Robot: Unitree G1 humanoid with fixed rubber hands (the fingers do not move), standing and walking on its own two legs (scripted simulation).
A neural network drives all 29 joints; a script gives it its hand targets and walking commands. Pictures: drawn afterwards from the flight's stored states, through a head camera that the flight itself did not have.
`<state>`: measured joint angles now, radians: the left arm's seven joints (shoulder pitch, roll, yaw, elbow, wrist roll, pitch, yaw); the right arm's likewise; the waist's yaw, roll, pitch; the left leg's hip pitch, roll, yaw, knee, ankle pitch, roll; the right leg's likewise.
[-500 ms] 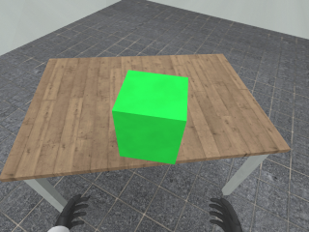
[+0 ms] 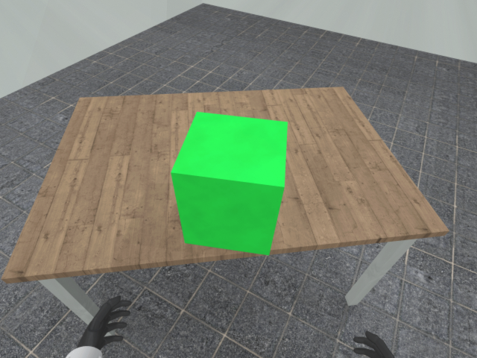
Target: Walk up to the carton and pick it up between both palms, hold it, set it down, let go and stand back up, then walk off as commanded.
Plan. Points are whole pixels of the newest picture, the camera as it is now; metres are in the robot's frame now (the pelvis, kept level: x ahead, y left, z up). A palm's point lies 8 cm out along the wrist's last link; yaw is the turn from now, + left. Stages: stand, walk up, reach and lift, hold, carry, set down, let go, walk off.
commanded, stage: stand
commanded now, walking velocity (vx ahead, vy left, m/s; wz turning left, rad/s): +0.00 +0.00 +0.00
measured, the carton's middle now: (233, 185) +0.50 +0.01 -0.03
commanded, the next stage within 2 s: walk off in 0.90 s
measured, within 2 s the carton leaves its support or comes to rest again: neither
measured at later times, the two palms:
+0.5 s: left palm (90, 344) +0.18 +0.25 -0.06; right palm out of the picture +0.11 -0.25 -0.09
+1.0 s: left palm (88, 348) +0.17 +0.25 -0.07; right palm out of the picture +0.11 -0.25 -0.09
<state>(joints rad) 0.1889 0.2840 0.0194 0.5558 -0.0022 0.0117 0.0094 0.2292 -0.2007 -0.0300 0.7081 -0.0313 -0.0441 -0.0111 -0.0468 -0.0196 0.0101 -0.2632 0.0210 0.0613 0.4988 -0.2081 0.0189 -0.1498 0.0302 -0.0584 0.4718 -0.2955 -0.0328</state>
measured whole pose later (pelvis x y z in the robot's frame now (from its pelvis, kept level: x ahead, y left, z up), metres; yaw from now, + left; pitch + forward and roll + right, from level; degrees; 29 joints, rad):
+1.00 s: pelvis +0.00 +0.00 +0.00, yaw +0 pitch -2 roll +0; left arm 0.19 0.29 0.02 0.60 0.00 -0.01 0.01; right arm 0.23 -0.21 -0.03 0.71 -0.03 -0.04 0.00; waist -0.05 -0.01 0.01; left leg -0.26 0.02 0.06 0.50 -0.21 0.02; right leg -0.15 0.03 -0.06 0.47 -0.30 -0.03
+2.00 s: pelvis -0.19 -0.10 +0.00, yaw -2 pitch -6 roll +4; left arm 0.21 0.37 0.02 0.61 0.00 0.05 0.02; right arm 0.33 -0.37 -0.07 0.71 -0.03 0.10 -0.02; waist -0.05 0.06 0.17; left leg -0.38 -0.13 -0.13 1.03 -0.41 0.01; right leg -0.24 0.09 -0.06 0.42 -0.10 -0.08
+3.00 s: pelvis -0.31 +0.00 -0.04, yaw +3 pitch -7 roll -1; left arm 0.34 0.39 0.03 0.68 0.00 -0.05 0.07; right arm 0.32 -0.41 -0.10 0.73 -0.04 0.05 0.04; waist -0.04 0.13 0.15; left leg -0.37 -0.01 -0.16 0.87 -0.39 -0.02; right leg -0.26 -0.13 0.04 0.86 -0.48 0.00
